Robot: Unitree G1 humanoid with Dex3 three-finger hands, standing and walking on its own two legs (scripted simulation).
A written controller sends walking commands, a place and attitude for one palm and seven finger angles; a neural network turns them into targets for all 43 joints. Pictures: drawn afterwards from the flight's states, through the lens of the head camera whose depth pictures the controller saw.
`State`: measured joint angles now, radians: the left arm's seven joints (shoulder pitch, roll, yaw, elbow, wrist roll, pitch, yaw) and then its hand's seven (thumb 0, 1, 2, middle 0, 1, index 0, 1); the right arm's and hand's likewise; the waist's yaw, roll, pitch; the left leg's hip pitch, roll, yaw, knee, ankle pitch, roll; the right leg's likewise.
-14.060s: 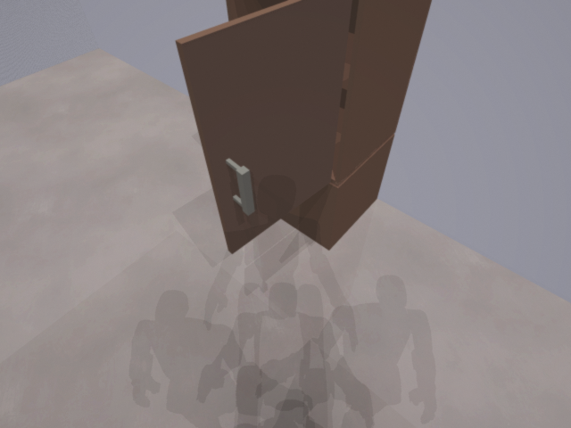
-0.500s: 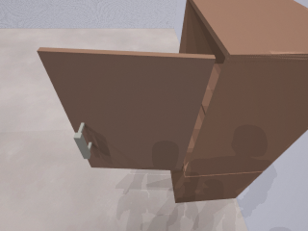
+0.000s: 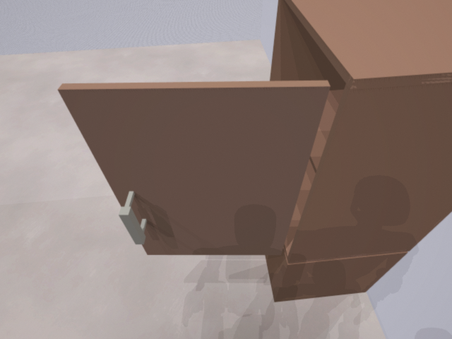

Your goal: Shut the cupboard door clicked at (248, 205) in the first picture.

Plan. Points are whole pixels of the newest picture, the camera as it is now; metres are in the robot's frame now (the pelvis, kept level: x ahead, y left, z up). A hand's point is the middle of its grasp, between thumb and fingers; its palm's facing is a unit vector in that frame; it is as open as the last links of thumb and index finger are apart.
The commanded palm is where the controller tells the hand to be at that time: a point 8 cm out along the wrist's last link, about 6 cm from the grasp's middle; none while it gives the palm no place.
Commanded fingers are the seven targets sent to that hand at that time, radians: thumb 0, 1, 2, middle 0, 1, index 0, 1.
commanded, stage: come to a stop and stand still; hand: left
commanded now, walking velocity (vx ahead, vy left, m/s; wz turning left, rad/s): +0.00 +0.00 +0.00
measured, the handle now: (135, 218) +0.39 +0.24 -0.08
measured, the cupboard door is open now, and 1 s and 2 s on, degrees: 84 84 84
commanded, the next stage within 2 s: look again from close up in 0.16 s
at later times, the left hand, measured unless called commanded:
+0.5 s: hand out of the picture +0.01 +0.16 -0.17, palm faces +0.02 -0.99 -0.17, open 7.4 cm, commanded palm none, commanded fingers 0.00 0.90 0.90 -0.20 -0.30 -0.20 -0.30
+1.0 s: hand out of the picture +0.01 +0.16 -0.17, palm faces +0.02 -0.98 -0.19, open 7.4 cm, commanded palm none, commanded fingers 0.00 0.90 0.90 -0.20 -0.30 -0.20 -0.30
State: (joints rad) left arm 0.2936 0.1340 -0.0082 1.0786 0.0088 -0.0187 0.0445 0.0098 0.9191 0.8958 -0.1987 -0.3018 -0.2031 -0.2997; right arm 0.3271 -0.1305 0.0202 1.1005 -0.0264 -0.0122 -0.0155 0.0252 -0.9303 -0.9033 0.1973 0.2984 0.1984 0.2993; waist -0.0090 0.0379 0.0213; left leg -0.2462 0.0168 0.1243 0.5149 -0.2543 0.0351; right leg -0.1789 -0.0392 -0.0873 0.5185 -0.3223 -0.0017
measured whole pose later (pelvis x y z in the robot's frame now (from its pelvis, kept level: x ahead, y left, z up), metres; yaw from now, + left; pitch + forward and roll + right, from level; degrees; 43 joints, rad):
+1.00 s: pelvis +0.02 +0.00 +0.01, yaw -1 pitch -1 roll +1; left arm 0.30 0.14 -0.01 1.10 0.01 -0.01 0.04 0.00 0.90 0.90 -0.20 -0.30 -0.20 -0.30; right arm 0.26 -0.14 0.01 1.13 -0.01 -0.01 -0.03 0.01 -0.93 -0.90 0.20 0.30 0.20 0.30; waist 0.01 -0.01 0.07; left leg -0.17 0.01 0.14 0.40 -0.23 0.03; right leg -0.12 -0.04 -0.07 0.44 -0.30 0.00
